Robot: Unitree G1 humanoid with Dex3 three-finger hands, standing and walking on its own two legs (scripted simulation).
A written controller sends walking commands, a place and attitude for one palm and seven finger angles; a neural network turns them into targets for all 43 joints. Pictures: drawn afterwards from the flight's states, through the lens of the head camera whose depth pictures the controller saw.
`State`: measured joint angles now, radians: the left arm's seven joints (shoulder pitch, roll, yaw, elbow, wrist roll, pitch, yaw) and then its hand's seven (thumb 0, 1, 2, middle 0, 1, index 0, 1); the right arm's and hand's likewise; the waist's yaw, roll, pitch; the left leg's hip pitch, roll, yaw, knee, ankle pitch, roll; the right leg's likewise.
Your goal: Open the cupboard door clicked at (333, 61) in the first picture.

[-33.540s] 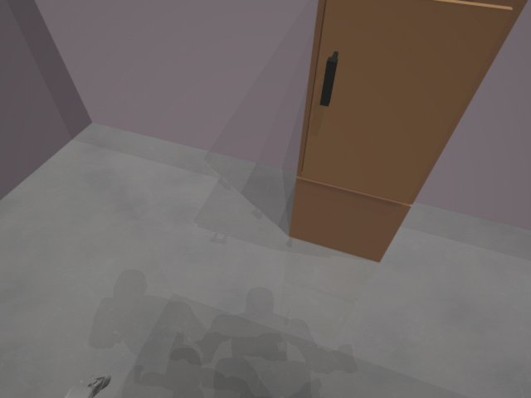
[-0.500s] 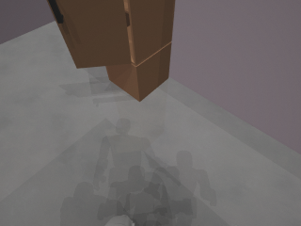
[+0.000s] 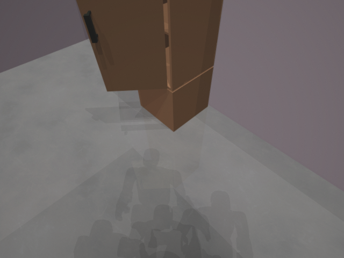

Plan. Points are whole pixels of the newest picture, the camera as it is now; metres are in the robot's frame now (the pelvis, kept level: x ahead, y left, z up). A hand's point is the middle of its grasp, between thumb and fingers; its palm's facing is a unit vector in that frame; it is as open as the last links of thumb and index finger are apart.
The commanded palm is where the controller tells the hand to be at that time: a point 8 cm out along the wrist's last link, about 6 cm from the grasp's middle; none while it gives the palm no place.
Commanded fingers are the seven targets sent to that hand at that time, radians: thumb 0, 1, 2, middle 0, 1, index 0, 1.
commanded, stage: take the last steps up to it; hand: left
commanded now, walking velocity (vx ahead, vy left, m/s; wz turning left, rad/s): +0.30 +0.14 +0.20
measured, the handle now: (92, 26) +1.01 +0.42 +0.06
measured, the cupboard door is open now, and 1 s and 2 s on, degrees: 49 49 49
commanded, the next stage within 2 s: come to a stop and stand still in 1.10 s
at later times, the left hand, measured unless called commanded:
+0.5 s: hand out of the picture +0.04 +0.23 -0.19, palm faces +0.21 -0.97 -0.14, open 7.4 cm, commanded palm none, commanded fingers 0.00 0.90 0.90 -0.20 -0.30 -0.20 -0.30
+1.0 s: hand (102, 157) +0.45 +0.28 -0.16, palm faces -0.02 -0.98 -0.19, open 7.4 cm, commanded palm none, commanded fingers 0.00 0.90 0.90 -0.20 -0.30 -0.20 -0.30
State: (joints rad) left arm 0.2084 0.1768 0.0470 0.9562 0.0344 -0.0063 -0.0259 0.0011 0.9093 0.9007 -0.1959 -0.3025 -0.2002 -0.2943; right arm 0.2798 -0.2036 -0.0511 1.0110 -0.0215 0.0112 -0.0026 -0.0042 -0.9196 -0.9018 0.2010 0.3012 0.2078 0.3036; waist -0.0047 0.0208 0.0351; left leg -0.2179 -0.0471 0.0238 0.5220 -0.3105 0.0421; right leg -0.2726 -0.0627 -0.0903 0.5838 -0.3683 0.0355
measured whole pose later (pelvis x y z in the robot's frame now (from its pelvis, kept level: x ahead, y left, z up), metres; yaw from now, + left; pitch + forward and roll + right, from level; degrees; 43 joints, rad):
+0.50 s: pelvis +0.16 +0.09 -0.02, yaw +8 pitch +0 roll +0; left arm 0.43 0.13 0.03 1.15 0.02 -0.02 0.00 0.00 0.91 0.90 -0.20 -0.30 -0.20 -0.29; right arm 0.13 -0.18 -0.05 1.00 -0.03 -0.04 0.02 0.00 -0.91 -0.90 0.19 0.30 0.20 0.30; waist 0.04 -0.03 0.11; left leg -0.45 0.03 0.13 0.68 -0.20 0.05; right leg -0.11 -0.18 -0.11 0.86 -0.54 0.05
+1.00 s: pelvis +0.34 +0.11 +0.00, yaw +2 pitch +1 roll +2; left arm 0.11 0.16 0.04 0.97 0.03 -0.02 -0.02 0.00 0.91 0.90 -0.19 -0.30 -0.20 -0.29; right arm 0.44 -0.13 -0.03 1.14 -0.03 -0.05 -0.01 0.00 -0.91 -0.90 0.20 0.30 0.20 0.30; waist -0.05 0.00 0.05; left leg -0.02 0.00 0.23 0.41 -0.40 0.02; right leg -0.38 -0.07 -0.10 0.58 -0.20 -0.02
